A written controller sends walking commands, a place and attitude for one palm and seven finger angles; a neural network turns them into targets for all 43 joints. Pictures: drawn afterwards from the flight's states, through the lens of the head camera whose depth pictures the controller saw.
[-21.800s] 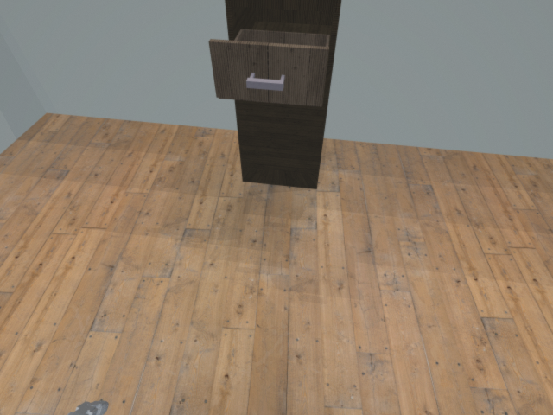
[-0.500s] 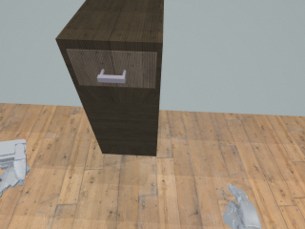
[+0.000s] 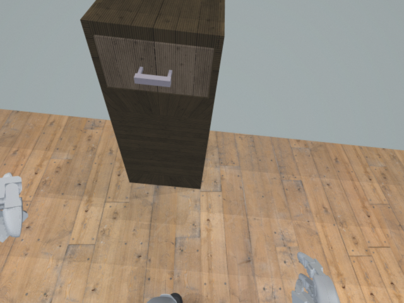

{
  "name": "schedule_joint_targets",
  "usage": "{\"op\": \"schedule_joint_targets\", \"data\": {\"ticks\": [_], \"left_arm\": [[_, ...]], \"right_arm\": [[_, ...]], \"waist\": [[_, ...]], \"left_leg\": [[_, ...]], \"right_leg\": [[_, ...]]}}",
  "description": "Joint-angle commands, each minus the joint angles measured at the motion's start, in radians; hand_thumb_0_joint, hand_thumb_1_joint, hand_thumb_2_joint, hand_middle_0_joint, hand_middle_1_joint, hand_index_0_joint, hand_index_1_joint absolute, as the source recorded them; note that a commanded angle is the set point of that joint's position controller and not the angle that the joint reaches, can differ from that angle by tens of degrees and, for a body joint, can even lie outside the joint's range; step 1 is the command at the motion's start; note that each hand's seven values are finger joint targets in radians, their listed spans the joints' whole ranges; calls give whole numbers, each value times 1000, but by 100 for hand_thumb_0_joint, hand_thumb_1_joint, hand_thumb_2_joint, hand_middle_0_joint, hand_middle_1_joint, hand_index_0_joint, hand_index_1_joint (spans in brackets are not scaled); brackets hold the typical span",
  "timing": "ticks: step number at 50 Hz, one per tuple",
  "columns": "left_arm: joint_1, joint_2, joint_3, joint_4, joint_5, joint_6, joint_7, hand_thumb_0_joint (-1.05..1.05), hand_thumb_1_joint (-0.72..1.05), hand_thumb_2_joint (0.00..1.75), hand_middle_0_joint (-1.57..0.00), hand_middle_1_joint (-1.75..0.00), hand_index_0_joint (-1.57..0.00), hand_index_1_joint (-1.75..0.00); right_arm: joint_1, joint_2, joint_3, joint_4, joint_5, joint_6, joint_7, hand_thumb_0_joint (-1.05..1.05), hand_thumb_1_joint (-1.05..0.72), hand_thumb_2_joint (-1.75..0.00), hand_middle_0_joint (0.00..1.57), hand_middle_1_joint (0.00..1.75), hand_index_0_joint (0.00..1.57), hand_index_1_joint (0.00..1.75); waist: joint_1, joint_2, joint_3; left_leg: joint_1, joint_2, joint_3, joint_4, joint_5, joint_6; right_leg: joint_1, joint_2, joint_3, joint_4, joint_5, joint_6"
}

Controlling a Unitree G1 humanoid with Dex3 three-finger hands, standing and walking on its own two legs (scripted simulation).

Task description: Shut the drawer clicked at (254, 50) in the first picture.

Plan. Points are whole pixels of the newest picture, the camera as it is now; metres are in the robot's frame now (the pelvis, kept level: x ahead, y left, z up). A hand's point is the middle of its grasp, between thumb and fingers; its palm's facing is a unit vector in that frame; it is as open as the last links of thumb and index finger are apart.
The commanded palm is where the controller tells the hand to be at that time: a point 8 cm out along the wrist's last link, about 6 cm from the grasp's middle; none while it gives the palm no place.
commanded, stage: step back with the hand held close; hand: left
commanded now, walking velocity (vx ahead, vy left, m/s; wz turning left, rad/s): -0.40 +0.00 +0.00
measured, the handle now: (154, 75) +0.73 +0.20 +0.00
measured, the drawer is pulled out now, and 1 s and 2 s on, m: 0.00 0.00 0.00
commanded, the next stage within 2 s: stop stepping back and stand still in 0.08 s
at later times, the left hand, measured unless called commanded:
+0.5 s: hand out of the picture +0.11 +0.26 +0.17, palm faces +0.38 -0.84 -0.39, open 3.2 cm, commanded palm +0.04 +0.30 +0.19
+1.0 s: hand out of the picture +0.03 +0.26 +0.18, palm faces +0.33 -0.84 -0.42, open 3.2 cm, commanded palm -0.02 +0.31 +0.19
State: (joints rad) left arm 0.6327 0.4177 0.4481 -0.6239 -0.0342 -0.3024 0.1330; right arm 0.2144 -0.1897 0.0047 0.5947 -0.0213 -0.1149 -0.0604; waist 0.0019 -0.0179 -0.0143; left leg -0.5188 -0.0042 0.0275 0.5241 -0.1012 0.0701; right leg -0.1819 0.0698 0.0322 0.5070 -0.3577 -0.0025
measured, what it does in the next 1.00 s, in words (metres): walks backwards: left foot, then right foot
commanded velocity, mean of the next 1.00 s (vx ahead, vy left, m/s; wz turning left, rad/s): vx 0.02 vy -0.04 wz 0.01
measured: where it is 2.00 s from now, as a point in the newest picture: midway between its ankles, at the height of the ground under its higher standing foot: outside the picture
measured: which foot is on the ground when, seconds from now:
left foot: down 0.00-0.18, up 0.20-0.28, down 0.30-0.94, up 0.96-1.00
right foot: down 0.00-0.78, up 0.80-0.92, down 0.94-1.00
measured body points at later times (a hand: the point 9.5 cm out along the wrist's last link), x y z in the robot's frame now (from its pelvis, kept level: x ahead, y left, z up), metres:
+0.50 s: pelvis -0.09 +0.02 +0.01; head -0.09 +0.05 +0.46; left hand +0.08 +0.31 +0.19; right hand +0.07 -0.21 -0.05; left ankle +0.01 +0.08 -0.73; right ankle -0.12 -0.11 -0.72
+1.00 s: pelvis -0.15 +0.03 +0.00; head -0.17 +0.05 +0.45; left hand +0.01 +0.31 +0.20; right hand +0.01 -0.19 -0.07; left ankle -0.04 +0.10 -0.69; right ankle -0.14 -0.06 -0.73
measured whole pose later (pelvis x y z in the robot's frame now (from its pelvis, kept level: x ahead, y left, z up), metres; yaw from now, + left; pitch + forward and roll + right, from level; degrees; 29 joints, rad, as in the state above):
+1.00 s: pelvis -0.15 +0.03 +0.00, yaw +0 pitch -2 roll -1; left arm 0.62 0.41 0.36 -0.64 -0.04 -0.17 0.12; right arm 0.23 -0.17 0.02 0.61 -0.01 -0.06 -0.05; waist -0.01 -0.03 0.00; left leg -0.54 -0.04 0.06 0.84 -0.30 -0.02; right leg -0.23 0.05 -0.06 0.52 -0.27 -0.08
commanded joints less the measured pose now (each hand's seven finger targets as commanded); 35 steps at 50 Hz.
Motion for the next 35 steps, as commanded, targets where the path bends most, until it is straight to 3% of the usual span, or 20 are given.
{"op": "schedule_joint_targets", "data": {"ticks": [1,3,6,8,9,10,11,13,15,16,17,18,19,22,25,27,29,31,33,35], "left_arm": [[-22,145,56,-217,-19,-81,-2,0,90,90,-140,-160,-140,-160],[15,155,66,-221,-32,-68,-7,0,90,90,-140,-160,-140,-160],[110,190,120,-220,-56,-47,-9,0,90,90,-140,-160,-140,-160],[99,205,127,-202,-64,-43,-5,0,90,90,-140,-160,-140,-160],[77,206,119,-193,-64,-40,3,0,90,90,-140,-160,-140,-160],[55,208,127,-196,-63,-26,13,0,90,90,-140,-160,-140,-160],[55,179,108,-158,-56,-5,20,0,90,90,-140,-160,-140,-160],[5,134,50,-119,-42,25,24,0,90,90,-140,-160,-140,-160],[-63,124,18,-121,-30,26,27,0,90,90,-140,-160,-140,-160],[-55,137,24,-112,-23,16,29,0,90,90,-140,-160,-140,-160],[-57,127,17,-135,-21,13,29,0,90,90,-140,-160,-140,-160],[-83,113,8,-152,-12,13,30,0,90,90,-140,-160,-140,-160],[-97,112,7,-155,-3,16,34,0,90,90,-140,-160,-140,-160],[-41,106,-1,-178,4,30,33,0,90,90,-140,-160,-140,-160],[45,125,22,-169,-4,50,29,0,90,90,-140,-160,-140,-160],[30,122,22,-164,-11,52,26,0,90,90,-140,-160,-140,-160],[46,124,33,-150,-19,57,29,0,90,90,-140,-160,-140,-160],[15,108,19,-138,-26,67,30,0,90,90,-140,-160,-140,-160],[-70,97,-2,-135,-18,74,33,0,90,90,-140,-160,-140,-160],[-169,93,-24,-146,-13,84,36,0,90,90,-140,-160,-140,-160]], "right_arm": [[-71,-146,-63,-96,-4,-46,4,0,-90,-90,20,30,20,30],[-81,-143,-70,-129,13,-28,11,0,-90,-90,20,30,20,30],[-136,-137,-63,-188,29,0,9,0,-90,-90,20,30,20,30],[-151,-127,-58,-198,41,13,-1,0,-90,-90,20,30,20,30],[-146,-125,-61,-182,41,18,-4,0,-90,-90,20,30,20,30],[-129,-126,-68,-166,30,23,-9,0,-90,-90,20,30,20,30],[-118,-108,-59,-154,28,33,-14,0,-90,-90,20,30,20,30],[-117,-114,-40,-159,29,29,-26,0,-90,-90,20,30,20,30],[-128,-150,-43,-162,34,-4,-45,0,-90,-90,20,30,20,30],[-111,-156,-40,-157,35,-23,-50,0,-90,-90,20,30,20,30],[-103,-152,-31,-156,30,-35,-50,0,-90,-90,20,30,20,30],[-101,-148,-31,-156,22,-44,-51,0,-90,-90,20,30,20,30],[-99,-145,-28,-150,15,-51,-49,0,-90,-90,20,30,20,30],[-93,-135,-27,-155,14,-67,-35,0,-90,-90,20,30,20,30],[-87,-137,-30,-159,7,-57,-23,0,-90,-90,20,30,20,30],[-94,-134,-33,-155,9,-48,-19,0,-90,-90,20,30,20,30],[-93,-131,-39,-146,10,-40,-22,0,-90,-90,20,30,20,30],[-94,-129,-40,-131,8,-26,-28,0,-90,-90,20,30,20,30],[-92,-133,-39,-115,9,-19,-33,0,-90,-90,20,30,20,30],[-98,-139,-38,-107,11,-19,-44,0,-90,-90,20,30,20,30]], "waist": [[4,154,-285],[-2,72,-368],[8,36,-290],[-8,-54,-167],[-12,-80,-114],[-17,-68,-89],[-24,-56,-59],[-37,-11,8],[-22,76,38],[-11,108,2],[-12,205,-40],[-9,239,-36],[-5,229,-24],[3,168,-76],[-7,171,-92],[-9,112,-96],[-12,15,-90],[-21,-29,-56],[-31,-10,-6],[-39,4,33]], "left_leg": [[522,172,-147,-75,519,-3],[613,151,-93,-27,566,-6],[446,115,-71,-29,185,-22],[383,25,-35,111,-127,-63],[356,-8,-40,241,-176,-81],[333,-9,-59,322,-185,-88],[288,11,-75,321,-178,-83],[288,35,-84,67,-133,-65],[303,98,-147,-140,-108,-35],[300,141,-218,-219,-177,-17],[256,185,-329,-354,-357,-18],[202,217,-408,-443,-514,-13],[154,232,-431,-481,-590,-10],[200,180,-303,-427,-484,-36],[214,103,-184,-356,-382,-91],[259,70,-127,-274,-327,-96],[358,43,-87,-115,-254,-84],[421,28,-77,29,-210,-82],[422,28,-72,93,-236,-77],[411,45,-94,76,-324,-73]], "right_leg": [[-98,-35,9,-91,302,20],[-113,-39,-1,-71,384,62],[-122,-86,17,-105,337,41],[-295,-214,131,-243,175,-23],[-382,-293,203,-298,83,-79],[-411,-331,238,-290,89,-129],[-363,-320,196,-247,153,-141],[-302,-227,113,-187,120,-76],[-239,-109,35,-142,64,-12],[-181,-69,16,-109,53,2],[-97,-33,-11,-13,5,8],[-53,-16,2,61,-27,9],[-30,-18,15,95,-48,6],[31,-17,-21,-37,-35,-8],[69,-21,-39,-160,-7,-22],[15,-45,-27,-213,-56,-34],[-138,-106,30,-279,-156,-70],[-288,-169,92,-307,-221,-109],[-379,-189,100,-281,-291,-116],[-429,-166,61,-209,-363,-105]]}}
